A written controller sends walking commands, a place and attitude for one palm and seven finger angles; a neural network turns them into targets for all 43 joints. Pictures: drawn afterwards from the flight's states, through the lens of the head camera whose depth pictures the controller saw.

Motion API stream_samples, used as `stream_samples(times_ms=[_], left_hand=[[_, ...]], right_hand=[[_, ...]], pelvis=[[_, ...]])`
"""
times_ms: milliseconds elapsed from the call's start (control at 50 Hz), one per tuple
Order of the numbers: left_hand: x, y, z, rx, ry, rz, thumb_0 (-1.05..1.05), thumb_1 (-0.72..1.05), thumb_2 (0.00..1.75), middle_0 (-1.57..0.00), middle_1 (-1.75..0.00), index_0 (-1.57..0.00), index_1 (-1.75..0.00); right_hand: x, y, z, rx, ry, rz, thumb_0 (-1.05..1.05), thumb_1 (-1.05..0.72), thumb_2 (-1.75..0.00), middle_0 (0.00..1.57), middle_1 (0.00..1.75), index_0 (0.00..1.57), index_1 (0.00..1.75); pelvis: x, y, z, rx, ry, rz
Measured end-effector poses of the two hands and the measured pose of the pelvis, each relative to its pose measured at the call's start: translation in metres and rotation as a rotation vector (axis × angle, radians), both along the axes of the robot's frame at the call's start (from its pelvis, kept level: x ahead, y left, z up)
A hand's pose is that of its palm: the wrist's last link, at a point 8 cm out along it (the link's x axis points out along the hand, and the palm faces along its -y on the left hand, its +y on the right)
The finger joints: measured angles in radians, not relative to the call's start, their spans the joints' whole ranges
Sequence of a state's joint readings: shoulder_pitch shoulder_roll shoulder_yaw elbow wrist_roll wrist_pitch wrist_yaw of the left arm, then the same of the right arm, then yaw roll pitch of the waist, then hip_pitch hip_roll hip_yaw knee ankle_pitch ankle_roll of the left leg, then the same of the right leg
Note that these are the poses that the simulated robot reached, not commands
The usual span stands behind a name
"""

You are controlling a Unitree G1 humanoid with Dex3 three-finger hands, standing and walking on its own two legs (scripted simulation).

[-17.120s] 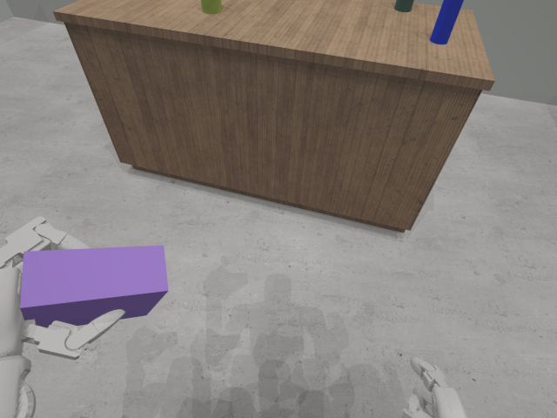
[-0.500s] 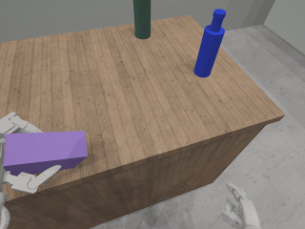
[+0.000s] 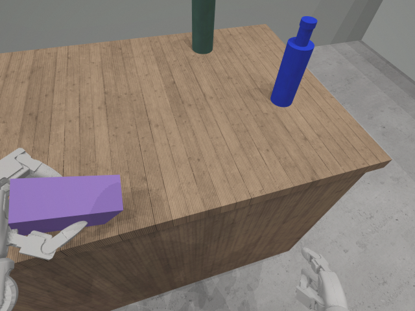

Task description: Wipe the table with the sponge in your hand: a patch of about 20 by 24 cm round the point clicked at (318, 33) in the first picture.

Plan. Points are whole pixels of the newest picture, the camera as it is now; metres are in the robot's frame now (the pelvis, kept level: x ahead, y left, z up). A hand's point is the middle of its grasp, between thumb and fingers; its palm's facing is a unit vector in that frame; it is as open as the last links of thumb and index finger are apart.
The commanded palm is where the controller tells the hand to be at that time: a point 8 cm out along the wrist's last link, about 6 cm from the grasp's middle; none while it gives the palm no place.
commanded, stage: shuffle to correct the standing spot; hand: left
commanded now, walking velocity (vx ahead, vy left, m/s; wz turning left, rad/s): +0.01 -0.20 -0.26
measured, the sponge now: (82, 204) +0.23 +0.21 +0.13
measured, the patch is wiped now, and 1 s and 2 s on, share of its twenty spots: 0.00 0.00 0.00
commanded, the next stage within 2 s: come to a stop and stand still in 0.44 s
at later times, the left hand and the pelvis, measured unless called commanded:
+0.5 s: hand (97, 196) +0.23 +0.18 +0.16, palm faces +0.30 -0.85 -0.44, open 9.5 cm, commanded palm +0.17 +0.23 +0.18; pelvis +0.01 -0.05 -0.01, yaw -1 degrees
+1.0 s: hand (58, 198) +0.23 +0.23 +0.15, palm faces +0.35 -0.83 -0.43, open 9.5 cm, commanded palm +0.17 +0.27 +0.18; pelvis +0.01 -0.01 +0.00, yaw -1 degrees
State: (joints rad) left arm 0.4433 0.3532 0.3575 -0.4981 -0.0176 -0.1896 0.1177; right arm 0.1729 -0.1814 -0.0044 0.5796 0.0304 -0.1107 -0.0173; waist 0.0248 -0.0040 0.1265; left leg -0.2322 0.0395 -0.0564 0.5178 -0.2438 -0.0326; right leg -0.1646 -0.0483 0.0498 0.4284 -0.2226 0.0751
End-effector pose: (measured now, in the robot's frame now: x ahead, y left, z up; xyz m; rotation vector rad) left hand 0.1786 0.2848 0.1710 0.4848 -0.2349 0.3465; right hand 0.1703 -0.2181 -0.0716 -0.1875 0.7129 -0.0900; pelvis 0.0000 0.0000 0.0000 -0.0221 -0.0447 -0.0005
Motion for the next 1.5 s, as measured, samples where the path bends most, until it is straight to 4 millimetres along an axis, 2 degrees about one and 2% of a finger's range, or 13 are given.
stream_samples(times_ms=[200, 420, 520, 620, 740, 920, 1020, 1140, 1300, 1500], left_hand=[[0.006, -0.012, -0.001, -0.011, -0.010, -0.002, 0.00, -0.43, 1.02, -0.79, -1.37, -0.80, -1.37], [0.016, -0.061, 0.003, -0.005, -0.013, -0.095, 0.00, -0.43, 1.02, -0.79, -1.37, -0.80, -1.37], [0.021, -0.062, 0.008, 0.040, 0.003, -0.095, 0.00, -0.43, 1.02, -0.79, -1.37, -0.80, -1.37], [0.023, -0.055, 0.004, 0.044, 0.031, -0.064, 0.00, -0.43, 1.02, -0.79, -1.37, -0.80, -1.37], [0.022, -0.049, -0.004, 0.007, 0.051, -0.053, 0.00, -0.43, 1.02, -0.79, -1.38, -0.80, -1.37], [0.016, -0.024, 0.006, 0.036, 0.013, -0.048, 0.00, -0.43, 1.02, -0.79, -1.38, -0.80, -1.37], [0.011, -0.008, -0.001, 0.004, 0.021, -0.016, 0.00, -0.43, 1.02, -0.79, -1.38, -0.80, -1.37], [0.006, 0.000, -0.009, -0.036, 0.028, -0.007, 0.00, -0.43, 1.02, -0.79, -1.38, -0.79, -1.37], [0.004, 0.003, 0.000, -0.019, -0.018, -0.016, 0.00, -0.43, 1.02, -0.79, -1.38, -0.80, -1.37], [0.006, -0.002, -0.002, -0.010, 0.018, -0.010, 0.00, -0.43, 1.02, -0.79, -1.38, -0.80, -1.37]], right_hand=[[-0.001, -0.010, 0.000, 0.030, -0.007, -0.006, 0.02, -0.91, -0.90, 0.20, 0.30, 0.20, 0.30], [-0.006, -0.056, -0.008, 0.018, 0.009, -0.051, 0.02, -0.91, -0.90, 0.20, 0.30, 0.20, 0.30], [-0.011, -0.073, -0.012, -0.005, 0.039, -0.093, 0.02, -0.91, -0.90, 0.20, 0.30, 0.20, 0.30], [-0.015, -0.079, -0.016, -0.015, 0.064, -0.108, 0.02, -0.91, -0.90, 0.20, 0.30, 0.20, 0.30], [-0.013, -0.070, -0.012, -0.031, 0.066, -0.097, 0.02, -0.91, -0.90, 0.20, 0.30, 0.20, 0.30], [0.004, -0.032, 0.000, -0.009, 0.007, -0.050, 0.02, -0.91, -0.90, 0.20, 0.30, 0.20, 0.30], [0.008, -0.011, 0.005, 0.002, -0.014, -0.022, 0.02, -0.91, -0.90, 0.20, 0.30, 0.20, 0.30], [0.007, 0.005, 0.007, -0.001, -0.012, 0.004, 0.02, -0.91, -0.90, 0.20, 0.30, 0.20, 0.30], [0.001, 0.011, 0.005, -0.002, 0.001, 0.012, 0.02, -0.91, -0.90, 0.20, 0.30, 0.20, 0.30], [-0.007, -0.002, -0.001, 0.002, 0.016, -0.021, 0.02, -0.91, -0.90, 0.20, 0.30, 0.20, 0.30]], pelvis=[[-0.003, -0.016, -0.002, -0.002, 0.005, -0.021], [0.002, -0.044, -0.009, -0.012, 0.017, -0.022], [0.007, -0.049, -0.010, -0.009, 0.023, -0.022], [0.010, -0.050, -0.010, -0.009, 0.025, -0.017], [0.014, -0.041, -0.007, 0.000, 0.015, -0.015], [0.009, -0.020, -0.002, -0.002, 0.008, -0.020], [0.006, -0.009, -0.001, -0.002, 0.008, -0.019], [0.002, -0.001, 0.000, -0.004, 0.006, -0.014], [-0.001, 0.003, 0.001, -0.006, 0.003, -0.006], [0.001, 0.001, 0.001, -0.004, 0.008, -0.010]])
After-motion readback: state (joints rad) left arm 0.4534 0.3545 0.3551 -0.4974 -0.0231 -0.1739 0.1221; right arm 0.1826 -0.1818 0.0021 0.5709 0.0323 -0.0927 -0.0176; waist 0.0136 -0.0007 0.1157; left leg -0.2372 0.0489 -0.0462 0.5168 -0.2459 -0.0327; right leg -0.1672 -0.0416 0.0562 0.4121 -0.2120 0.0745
